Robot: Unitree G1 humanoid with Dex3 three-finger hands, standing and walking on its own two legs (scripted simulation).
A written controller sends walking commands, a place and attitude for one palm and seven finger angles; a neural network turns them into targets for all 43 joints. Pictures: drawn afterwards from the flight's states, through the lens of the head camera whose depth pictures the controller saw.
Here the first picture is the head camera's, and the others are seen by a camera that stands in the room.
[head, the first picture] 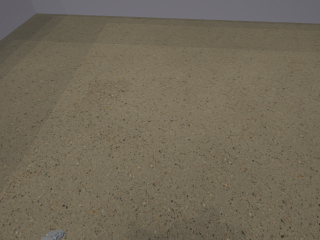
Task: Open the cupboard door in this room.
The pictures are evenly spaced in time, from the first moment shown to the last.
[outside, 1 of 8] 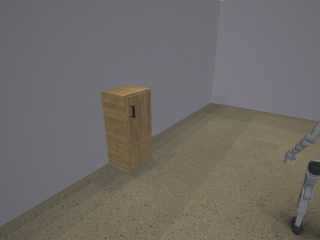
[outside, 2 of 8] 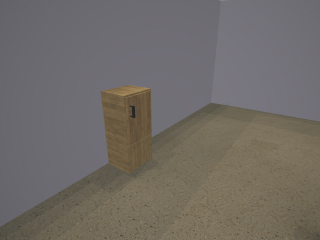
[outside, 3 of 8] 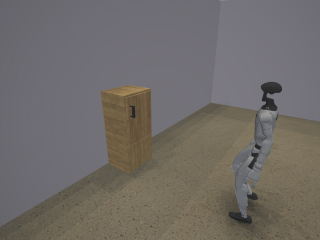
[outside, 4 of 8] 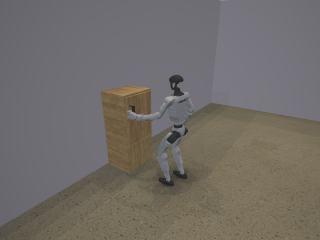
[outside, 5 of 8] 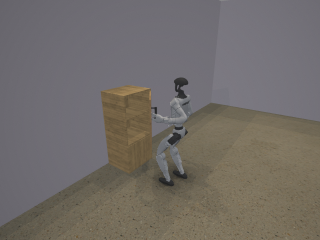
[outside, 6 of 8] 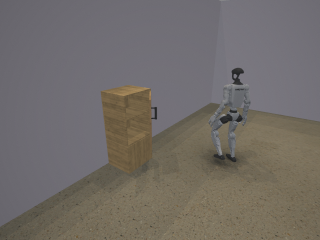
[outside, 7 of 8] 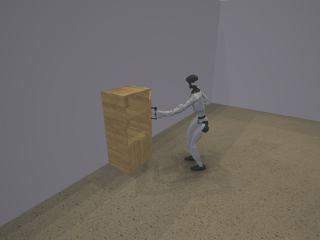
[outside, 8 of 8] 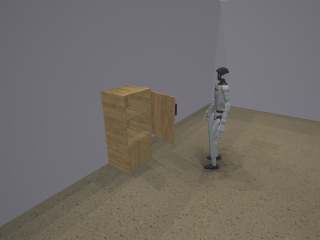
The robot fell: no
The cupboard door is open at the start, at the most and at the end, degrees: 0 78 77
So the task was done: yes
